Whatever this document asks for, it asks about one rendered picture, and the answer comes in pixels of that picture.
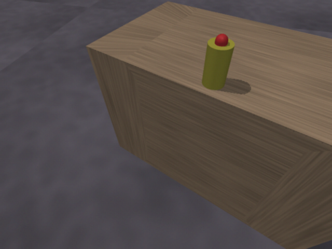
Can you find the bottle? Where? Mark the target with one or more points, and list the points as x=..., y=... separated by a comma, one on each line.
x=217, y=60

